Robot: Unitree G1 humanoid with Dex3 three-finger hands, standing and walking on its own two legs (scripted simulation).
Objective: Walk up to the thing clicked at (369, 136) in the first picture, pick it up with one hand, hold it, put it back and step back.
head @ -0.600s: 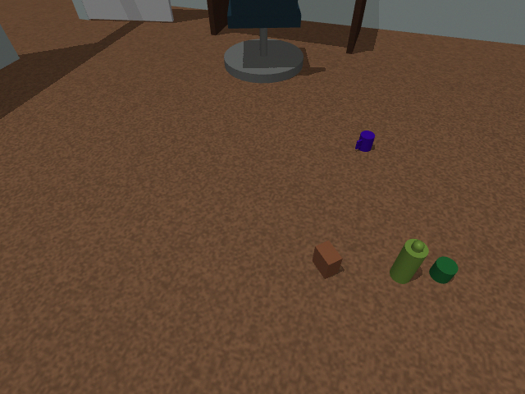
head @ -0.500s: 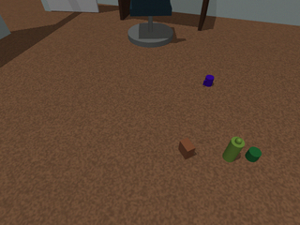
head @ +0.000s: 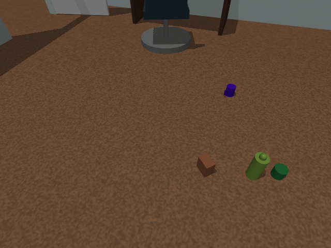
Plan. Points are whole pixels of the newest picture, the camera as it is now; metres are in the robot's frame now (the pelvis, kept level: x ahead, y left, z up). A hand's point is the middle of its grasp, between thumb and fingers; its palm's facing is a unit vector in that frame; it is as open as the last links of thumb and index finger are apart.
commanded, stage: stand
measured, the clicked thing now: (229, 91) +1.59 -0.55 -0.74
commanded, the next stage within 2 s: walk up in 0.52 s
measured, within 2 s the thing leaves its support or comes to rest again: neither
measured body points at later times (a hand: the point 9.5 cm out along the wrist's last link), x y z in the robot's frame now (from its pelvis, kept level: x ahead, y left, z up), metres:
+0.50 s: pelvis +0.00 +0.00 +0.00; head +0.00 +0.00 +0.45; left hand +0.07 +0.30 -0.13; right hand +0.07 -0.30 -0.13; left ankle -0.01 +0.13 -0.75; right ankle -0.01 -0.12 -0.75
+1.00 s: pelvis -0.03 +0.02 -0.03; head +0.00 +0.06 +0.42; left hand +0.01 +0.36 -0.16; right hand +0.12 -0.29 -0.12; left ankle -0.03 +0.15 -0.75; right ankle -0.01 -0.12 -0.71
